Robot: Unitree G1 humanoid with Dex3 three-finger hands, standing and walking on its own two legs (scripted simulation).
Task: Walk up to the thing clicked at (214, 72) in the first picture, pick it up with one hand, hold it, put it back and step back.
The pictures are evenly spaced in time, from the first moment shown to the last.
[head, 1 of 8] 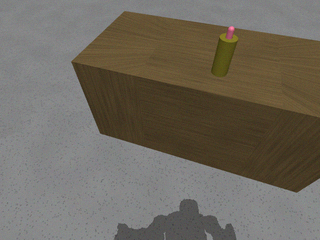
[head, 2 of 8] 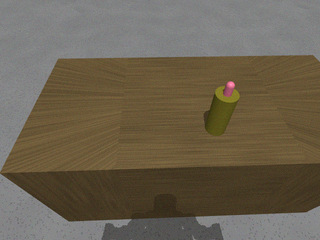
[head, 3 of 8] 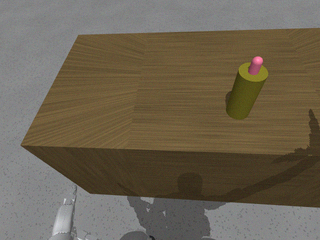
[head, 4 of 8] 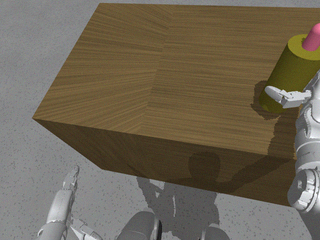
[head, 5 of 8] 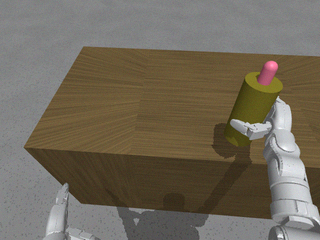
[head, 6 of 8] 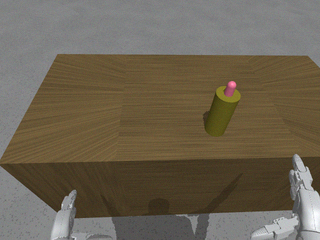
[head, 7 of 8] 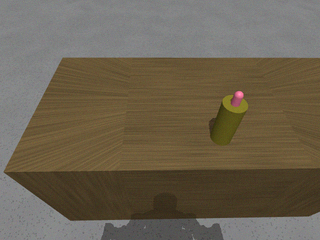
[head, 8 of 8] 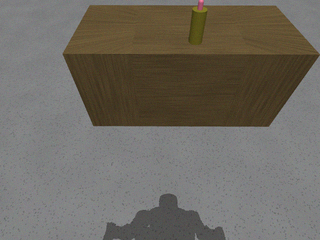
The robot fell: no
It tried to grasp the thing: yes
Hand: right
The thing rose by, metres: 0.22
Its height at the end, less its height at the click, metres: +0.00
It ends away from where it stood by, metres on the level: 0.03
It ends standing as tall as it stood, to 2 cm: yes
